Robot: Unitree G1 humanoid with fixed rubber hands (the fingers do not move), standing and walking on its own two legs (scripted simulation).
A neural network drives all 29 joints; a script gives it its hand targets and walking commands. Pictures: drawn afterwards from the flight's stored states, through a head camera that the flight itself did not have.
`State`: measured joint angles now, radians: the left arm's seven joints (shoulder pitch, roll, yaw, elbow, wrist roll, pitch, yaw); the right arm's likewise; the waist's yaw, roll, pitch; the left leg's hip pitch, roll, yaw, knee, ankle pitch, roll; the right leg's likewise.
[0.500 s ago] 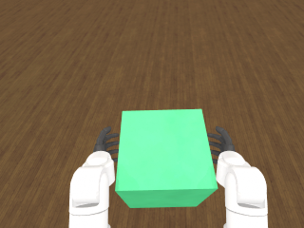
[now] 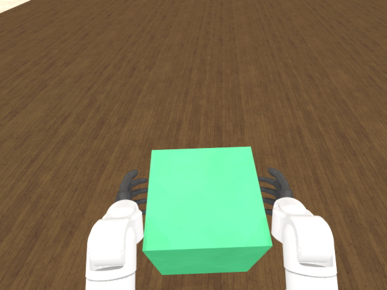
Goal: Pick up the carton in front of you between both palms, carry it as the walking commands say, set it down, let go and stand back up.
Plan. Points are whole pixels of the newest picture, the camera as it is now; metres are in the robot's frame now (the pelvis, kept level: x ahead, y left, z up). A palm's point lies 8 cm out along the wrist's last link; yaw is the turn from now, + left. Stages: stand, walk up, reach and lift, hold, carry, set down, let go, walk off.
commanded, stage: carry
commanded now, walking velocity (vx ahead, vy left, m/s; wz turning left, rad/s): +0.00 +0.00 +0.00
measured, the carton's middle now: (203, 215) +0.30 +0.00 -0.01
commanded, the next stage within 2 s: hold in 1.88 s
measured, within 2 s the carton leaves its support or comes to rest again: neither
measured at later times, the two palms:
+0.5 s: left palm (123, 221) +0.27 +0.17 +0.03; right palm (264, 220) +0.27 -0.12 +0.02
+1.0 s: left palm (126, 237) +0.23 +0.16 +0.03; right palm (277, 235) +0.24 -0.14 +0.03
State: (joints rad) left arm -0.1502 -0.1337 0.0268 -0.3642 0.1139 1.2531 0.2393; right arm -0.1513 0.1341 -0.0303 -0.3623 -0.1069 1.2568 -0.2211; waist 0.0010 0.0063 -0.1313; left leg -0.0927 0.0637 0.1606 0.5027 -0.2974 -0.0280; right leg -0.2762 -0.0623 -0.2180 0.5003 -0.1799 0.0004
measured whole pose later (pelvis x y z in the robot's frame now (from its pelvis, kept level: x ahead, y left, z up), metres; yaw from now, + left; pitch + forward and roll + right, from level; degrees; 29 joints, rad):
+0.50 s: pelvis +0.00 +0.02 -0.02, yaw +1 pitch +4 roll -1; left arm -0.16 -0.13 0.09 0.00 0.22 0.88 0.08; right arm -0.15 0.13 -0.09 0.00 -0.21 0.88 -0.08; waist 0.00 0.01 -0.08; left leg -0.18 0.04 0.18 0.53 -0.40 0.02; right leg -0.29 -0.10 -0.17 0.56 -0.30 0.03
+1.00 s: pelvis -0.05 +0.00 -0.01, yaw +1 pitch +1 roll +0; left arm -0.21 -0.14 0.17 0.19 0.25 0.73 0.04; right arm -0.21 0.14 -0.16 0.19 -0.25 0.74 -0.04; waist 0.00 0.00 -0.10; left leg -0.20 0.05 0.19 0.52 -0.33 0.02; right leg -0.30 -0.09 -0.17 0.53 -0.24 0.00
